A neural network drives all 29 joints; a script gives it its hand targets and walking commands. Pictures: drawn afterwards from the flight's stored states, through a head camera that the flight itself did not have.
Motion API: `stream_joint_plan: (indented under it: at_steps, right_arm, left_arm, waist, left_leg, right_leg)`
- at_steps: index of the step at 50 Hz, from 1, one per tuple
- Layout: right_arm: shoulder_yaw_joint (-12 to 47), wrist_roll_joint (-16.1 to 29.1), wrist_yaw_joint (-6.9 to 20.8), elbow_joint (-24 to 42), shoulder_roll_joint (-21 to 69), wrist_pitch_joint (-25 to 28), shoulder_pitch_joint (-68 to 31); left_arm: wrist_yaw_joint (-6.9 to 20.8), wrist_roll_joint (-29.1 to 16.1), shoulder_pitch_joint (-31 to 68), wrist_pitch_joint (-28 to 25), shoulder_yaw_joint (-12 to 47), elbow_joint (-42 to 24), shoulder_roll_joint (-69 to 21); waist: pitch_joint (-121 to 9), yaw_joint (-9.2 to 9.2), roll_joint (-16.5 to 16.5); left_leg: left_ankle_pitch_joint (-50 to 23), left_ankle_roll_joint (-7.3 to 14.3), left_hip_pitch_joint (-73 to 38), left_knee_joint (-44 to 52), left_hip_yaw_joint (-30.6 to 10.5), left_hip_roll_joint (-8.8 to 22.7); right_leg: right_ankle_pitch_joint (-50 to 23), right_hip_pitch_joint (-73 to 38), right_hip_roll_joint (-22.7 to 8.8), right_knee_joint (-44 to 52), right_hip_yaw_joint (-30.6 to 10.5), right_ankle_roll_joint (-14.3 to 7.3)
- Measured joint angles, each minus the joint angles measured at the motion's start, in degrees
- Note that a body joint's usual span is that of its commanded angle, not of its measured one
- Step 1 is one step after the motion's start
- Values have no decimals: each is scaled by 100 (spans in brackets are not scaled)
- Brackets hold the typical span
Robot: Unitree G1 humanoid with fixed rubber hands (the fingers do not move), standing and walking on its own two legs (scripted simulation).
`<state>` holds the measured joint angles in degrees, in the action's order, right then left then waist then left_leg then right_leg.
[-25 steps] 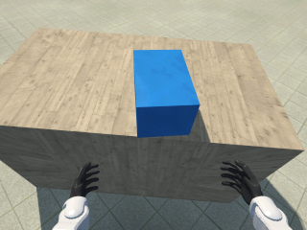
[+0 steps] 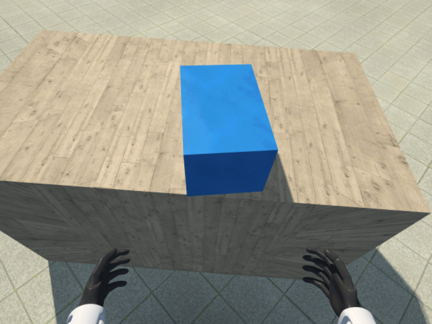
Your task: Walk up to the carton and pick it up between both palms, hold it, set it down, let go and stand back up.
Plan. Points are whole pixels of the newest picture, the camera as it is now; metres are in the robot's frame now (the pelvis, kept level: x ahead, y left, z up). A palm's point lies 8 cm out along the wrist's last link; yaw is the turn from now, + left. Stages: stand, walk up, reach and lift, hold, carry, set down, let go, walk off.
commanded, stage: set down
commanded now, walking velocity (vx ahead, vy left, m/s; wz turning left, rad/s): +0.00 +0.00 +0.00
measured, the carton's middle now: (220, 127) +0.55 +0.03 +0.00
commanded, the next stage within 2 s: let go in 0.72 s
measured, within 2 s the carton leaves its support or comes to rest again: neither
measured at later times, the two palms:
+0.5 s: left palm (96, 304) +0.16 +0.23 -0.07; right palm (337, 322) +0.17 -0.21 -0.08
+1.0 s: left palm (97, 305) +0.16 +0.23 -0.08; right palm out of the picture +0.16 -0.21 -0.09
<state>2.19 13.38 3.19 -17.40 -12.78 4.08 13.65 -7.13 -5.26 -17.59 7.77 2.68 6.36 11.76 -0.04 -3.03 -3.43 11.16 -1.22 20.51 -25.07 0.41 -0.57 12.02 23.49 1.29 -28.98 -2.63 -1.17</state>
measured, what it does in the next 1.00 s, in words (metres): stands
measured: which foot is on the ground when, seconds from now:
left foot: down 0.00-1.00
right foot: down 0.00-1.00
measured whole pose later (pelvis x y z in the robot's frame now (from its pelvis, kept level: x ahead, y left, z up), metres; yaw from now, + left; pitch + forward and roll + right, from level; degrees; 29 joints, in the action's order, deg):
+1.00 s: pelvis +0.01 +0.00 +0.00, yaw +0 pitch +7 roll +1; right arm 1.4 8.9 1.2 -37.9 -10.3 14.8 13.6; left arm -3.2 -5.2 -13.1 7.3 2.7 19.9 13.5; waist 2.7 -3.0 -3.4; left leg 12.2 -1.2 20.2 -25.1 0.4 -0.6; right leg 13.0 23.2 1.3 -29.0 -2.6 -1.2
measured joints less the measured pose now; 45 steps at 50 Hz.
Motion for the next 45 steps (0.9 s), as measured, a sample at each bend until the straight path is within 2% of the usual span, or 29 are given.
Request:
stream_joint_plan:
  at_steps: [7, 14, 20, 29, 37, 45]
  right_arm:
    - [-2, 0, -19, -304, 19, -1, 0]
    - [-13, -114, -77, -632, 41, 44, 0]
    - [-16, -250, -142, -986, 155, 238, 0]
    - [-17, -339, -161, -1362, 246, 663, 0]
    - [-18, -386, -199, -1791, 246, 866, 0]
    - [-44, -425, -199, -1945, 246, 1058, -1]
  left_arm:
    - [58, 0, 13, 108, 0, 60, 43]
    - [150, 0, 200, 166, 0, 529, 51]
    - [227, 0, 369, 153, 0, 913, 102]
    - [304, 0, 420, -24, 1, 1058, 173]
    - [395, 0, 447, -27, 0, 1297, 174]
    - [396, 0, 447, -42, 0, 1316, 174]
  waist:
    - [4, 0, 0]
    - [120, 1, 0]
    - [248, 0, 0]
    - [271, 0, 0]
    - [271, 0, 0]
    - [271, 0, 0]
  left_leg:
    - [0, 0, -29, 0, 0, 0]
    - [3, 0, -29, 0, 0, 0]
    - [17, 1, -29, 0, 0, 0]
    - [64, 2, -30, 0, 0, 0]
    - [97, 2, -30, 0, 0, 0]
    - [106, 2, -30, 0, 0, 0]
  right_leg:
    - [0, -29, 0, 0, 0, 0]
    - [0, -28, 0, 0, 0, 0]
    - [14, -29, 0, 0, 0, 0]
    - [60, -30, 0, 0, 0, 0]
    - [94, -30, 0, 0, 0, 0]
    - [103, -30, -1, 0, 0, 0]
